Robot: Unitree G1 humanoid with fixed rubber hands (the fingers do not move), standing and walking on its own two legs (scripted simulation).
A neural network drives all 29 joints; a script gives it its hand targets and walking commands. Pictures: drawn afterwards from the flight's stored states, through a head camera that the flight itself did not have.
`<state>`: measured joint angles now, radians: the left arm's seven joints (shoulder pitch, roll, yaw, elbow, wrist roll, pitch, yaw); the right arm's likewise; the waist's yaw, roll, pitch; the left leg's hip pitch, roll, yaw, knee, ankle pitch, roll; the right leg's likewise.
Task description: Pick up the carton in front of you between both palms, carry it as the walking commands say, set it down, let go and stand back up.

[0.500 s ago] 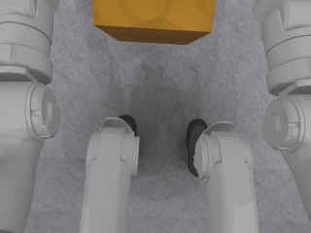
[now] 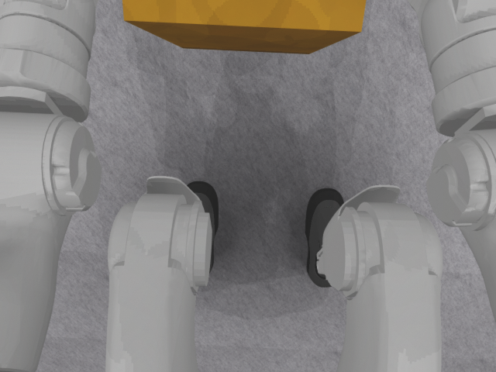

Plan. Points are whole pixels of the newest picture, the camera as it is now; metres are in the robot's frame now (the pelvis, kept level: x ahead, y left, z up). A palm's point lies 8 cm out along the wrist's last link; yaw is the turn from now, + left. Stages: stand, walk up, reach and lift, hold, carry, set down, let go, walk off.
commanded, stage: reach and lift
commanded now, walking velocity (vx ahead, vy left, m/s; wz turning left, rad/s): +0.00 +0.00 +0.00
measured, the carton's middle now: out of the picture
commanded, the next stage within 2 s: none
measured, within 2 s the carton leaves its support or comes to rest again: leaves its support in 0.60 s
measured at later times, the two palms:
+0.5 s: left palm out of the picture +0.57 +0.20 -0.17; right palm out of the picture +0.57 -0.11 -0.17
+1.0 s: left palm out of the picture +0.50 +0.19 +0.03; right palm out of the picture +0.52 -0.11 +0.03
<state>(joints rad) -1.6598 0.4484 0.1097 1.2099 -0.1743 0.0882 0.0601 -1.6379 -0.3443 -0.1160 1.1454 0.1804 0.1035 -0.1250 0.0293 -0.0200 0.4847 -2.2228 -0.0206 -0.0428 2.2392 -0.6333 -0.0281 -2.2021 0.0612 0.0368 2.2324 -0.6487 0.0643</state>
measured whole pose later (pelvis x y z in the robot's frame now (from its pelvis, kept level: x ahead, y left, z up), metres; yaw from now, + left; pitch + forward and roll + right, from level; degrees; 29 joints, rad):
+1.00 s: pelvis -0.02 +0.00 +0.09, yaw +1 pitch +42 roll -1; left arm -1.29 0.12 0.49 0.85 0.26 0.40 0.02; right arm -1.27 -0.03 -0.57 0.80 -0.26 0.38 -0.07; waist 0.02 -0.03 -0.03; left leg -2.11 -0.10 -0.09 1.86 -0.48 -0.07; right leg -2.08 0.12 0.08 1.86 -0.51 0.08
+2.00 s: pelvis +0.06 -0.01 +0.34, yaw +2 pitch +22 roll +0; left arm -0.50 -0.11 0.36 0.57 0.23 0.37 0.01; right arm -0.49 0.14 -0.38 0.56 -0.22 0.35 -0.04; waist 0.01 -0.01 -0.19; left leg -0.95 -0.07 -0.13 0.94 -0.36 -0.04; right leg -0.94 0.08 0.14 0.94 -0.38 0.03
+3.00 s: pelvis +0.08 +0.00 +0.41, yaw +2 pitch -4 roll +0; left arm -0.29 -0.16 0.26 0.33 0.29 0.65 -0.01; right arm -0.29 0.16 -0.27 0.34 -0.29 0.63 0.01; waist 0.00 -0.01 0.00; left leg -0.14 -0.04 -0.13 0.41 -0.20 -0.02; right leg -0.13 0.04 0.15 0.42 -0.22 0.02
